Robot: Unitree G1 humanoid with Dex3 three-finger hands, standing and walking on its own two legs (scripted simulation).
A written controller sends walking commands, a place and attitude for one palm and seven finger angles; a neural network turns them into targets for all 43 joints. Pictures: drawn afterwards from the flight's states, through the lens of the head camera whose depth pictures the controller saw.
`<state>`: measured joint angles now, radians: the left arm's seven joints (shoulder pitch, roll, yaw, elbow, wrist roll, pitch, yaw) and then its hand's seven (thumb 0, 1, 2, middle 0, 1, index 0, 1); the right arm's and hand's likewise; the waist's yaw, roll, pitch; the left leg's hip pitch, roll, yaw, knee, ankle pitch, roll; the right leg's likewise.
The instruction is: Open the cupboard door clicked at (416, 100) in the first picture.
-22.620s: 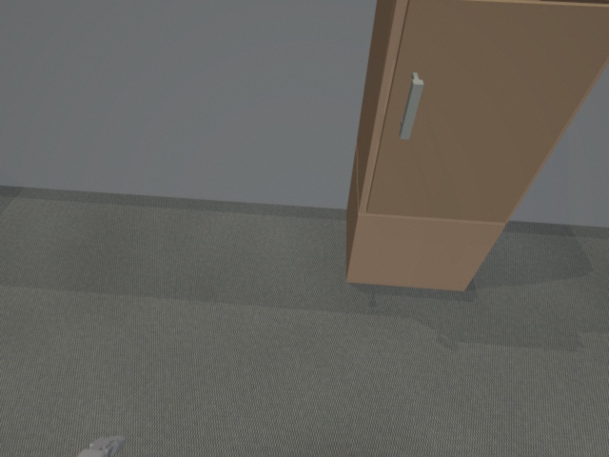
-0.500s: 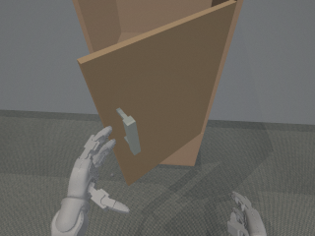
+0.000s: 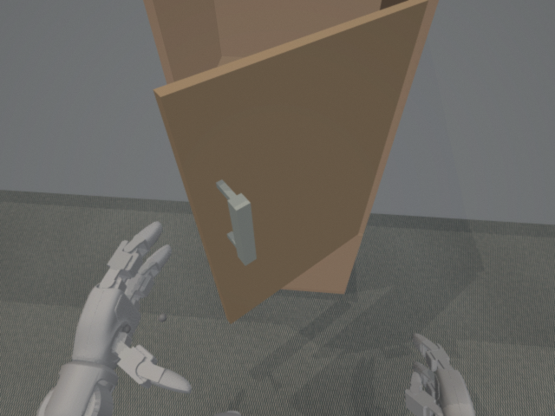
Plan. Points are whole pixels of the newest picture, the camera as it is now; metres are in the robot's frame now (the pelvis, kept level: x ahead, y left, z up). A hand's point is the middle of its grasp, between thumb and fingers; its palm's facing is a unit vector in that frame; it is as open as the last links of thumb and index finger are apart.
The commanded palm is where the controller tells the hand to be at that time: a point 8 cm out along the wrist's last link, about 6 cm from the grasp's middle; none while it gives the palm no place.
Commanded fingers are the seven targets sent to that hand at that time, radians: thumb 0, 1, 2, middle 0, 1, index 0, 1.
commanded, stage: draw the hand back to the body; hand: left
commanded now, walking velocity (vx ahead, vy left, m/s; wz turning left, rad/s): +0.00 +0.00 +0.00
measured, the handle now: (235, 223) +0.37 +0.09 +0.08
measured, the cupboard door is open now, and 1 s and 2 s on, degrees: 42 42 42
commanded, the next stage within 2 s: step back with the hand held close in 1.42 s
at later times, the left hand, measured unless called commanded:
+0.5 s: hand (83, 300) +0.21 +0.22 +0.14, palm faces +0.23 -0.93 -0.27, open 15.3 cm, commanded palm +0.17 +0.27 +0.16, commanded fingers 0.00 -0.01 0.51 -0.17 -0.30 -0.17 -0.30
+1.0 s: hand (22, 259) +0.23 +0.27 +0.19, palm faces +0.43 -0.81 -0.40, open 9.6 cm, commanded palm +0.18 +0.31 +0.21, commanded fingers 0.00 0.87 0.88 -0.20 -0.30 -0.20 -0.30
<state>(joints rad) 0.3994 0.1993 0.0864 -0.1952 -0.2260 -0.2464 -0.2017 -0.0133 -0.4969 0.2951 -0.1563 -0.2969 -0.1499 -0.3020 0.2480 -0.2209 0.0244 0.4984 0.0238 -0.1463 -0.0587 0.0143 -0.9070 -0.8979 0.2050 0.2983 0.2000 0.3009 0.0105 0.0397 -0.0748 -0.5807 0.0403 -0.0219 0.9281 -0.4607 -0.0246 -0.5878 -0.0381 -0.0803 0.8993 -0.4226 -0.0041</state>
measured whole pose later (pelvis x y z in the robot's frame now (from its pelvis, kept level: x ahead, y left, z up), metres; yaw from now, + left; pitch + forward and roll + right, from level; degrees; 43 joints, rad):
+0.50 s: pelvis +0.00 +0.02 +0.03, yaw +0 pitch +0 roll -2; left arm 0.45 0.28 0.17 -0.37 -0.09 -0.06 0.03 -0.01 -0.31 0.37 -0.16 -0.30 -0.16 -0.30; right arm 0.24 -0.22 0.06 0.55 0.01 -0.19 -0.11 0.01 -0.91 -0.90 0.21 0.30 0.20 0.30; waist 0.04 0.05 -0.03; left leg -0.35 0.03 -0.01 0.73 -0.38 0.00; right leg -0.34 -0.04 -0.07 0.66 -0.32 0.02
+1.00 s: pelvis +0.03 +0.01 +0.05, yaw -1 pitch -4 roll -1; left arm 0.47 0.32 0.30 -0.39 -0.03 -0.06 0.13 0.00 0.53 0.74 -0.20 -0.30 -0.19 -0.30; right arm 0.18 -0.22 0.03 0.64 -0.01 -0.13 -0.09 0.01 -0.91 -0.90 0.21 0.30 0.20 0.30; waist 0.07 0.06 0.03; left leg -0.08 0.03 0.03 0.43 -0.28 0.00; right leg -0.10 -0.03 -0.05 0.40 -0.23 0.02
